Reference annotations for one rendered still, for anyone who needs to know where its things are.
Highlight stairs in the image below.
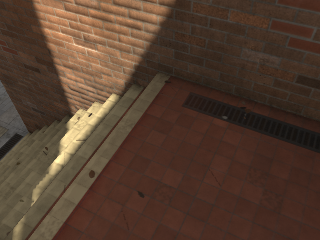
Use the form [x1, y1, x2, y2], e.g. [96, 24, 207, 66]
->
[0, 84, 146, 240]

